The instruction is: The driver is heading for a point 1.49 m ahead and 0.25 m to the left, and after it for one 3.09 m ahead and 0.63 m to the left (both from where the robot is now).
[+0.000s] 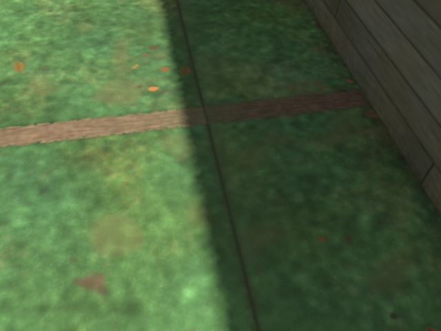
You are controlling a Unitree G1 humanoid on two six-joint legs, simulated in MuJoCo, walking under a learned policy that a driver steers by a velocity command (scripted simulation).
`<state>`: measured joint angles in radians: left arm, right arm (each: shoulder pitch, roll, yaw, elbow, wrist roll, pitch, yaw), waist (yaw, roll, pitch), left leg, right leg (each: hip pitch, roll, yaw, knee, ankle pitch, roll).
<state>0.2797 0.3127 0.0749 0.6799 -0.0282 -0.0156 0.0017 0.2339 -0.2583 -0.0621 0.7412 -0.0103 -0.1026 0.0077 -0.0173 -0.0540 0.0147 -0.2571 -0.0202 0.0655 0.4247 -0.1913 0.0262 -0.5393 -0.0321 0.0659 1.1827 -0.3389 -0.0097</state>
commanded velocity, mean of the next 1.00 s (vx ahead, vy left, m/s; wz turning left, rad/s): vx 0.48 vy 0.00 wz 0.10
